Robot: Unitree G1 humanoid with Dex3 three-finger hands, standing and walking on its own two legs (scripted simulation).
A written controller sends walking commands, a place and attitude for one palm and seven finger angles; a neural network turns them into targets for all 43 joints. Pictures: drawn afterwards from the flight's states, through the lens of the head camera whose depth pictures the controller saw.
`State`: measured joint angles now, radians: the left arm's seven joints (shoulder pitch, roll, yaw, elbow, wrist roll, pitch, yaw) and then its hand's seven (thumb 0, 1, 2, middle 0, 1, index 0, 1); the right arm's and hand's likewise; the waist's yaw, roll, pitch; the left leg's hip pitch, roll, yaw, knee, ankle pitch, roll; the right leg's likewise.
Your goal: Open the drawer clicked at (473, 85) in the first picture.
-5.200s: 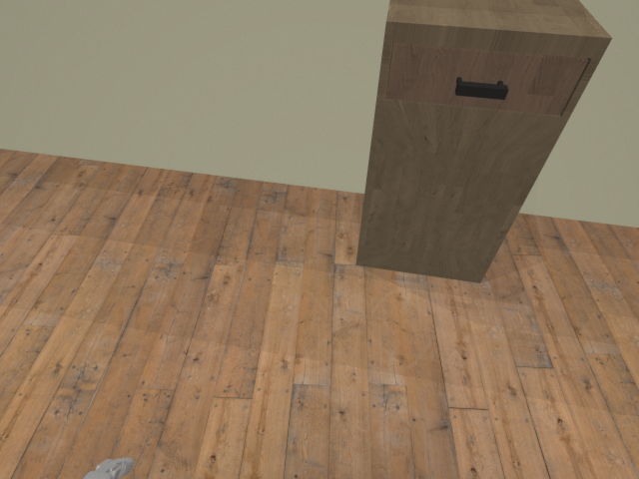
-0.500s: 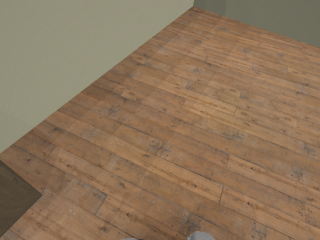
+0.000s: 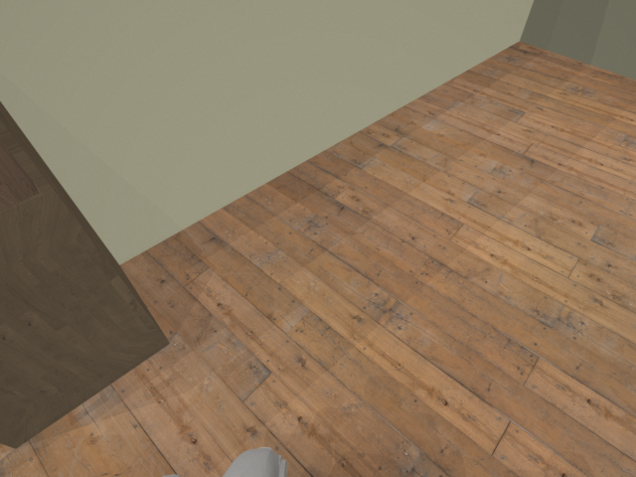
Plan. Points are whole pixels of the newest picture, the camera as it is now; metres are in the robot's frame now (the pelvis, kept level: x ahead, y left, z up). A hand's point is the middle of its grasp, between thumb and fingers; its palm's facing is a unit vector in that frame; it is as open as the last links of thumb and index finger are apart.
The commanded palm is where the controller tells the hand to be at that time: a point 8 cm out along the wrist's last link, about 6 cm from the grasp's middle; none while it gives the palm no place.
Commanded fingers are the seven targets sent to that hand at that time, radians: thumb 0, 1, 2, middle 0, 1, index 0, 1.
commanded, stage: turn to face it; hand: left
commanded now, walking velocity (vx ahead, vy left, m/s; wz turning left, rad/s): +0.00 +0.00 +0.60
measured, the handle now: out of the picture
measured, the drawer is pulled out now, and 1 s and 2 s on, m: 0.00 0.00 0.00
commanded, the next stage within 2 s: take the last steps up to it in 1.04 s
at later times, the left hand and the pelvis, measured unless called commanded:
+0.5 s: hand out of the picture +0.03 +0.30 -0.16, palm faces +0.32 -0.91 -0.24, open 7.4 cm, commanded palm none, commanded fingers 0.00 0.90 0.90 -0.20 -0.30 -0.20 -0.30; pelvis -0.01 +0.06 +0.00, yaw +17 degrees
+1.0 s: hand out of the picture -0.08 +0.23 -0.16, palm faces +0.57 -0.78 -0.25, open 7.4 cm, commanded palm none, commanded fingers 0.00 0.90 0.90 -0.20 -0.30 -0.20 -0.30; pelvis -0.02 +0.03 -0.01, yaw +36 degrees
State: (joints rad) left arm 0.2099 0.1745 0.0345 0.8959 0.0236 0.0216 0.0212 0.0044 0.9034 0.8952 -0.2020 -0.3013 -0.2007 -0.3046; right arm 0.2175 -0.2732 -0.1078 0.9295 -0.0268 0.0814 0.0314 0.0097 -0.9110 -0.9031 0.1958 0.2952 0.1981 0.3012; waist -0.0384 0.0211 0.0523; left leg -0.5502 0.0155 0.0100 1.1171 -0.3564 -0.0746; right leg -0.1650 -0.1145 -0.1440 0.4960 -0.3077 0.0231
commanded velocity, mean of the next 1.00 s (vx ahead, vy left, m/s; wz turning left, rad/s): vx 0.00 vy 0.00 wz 0.53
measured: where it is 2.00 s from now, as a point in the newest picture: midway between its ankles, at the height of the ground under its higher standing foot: outside the picture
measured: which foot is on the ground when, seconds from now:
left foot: up 0.00-0.16, down 0.18-0.70, up 0.72-1.00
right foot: down 0.00-0.18, up 0.20-0.68, down 0.70-1.00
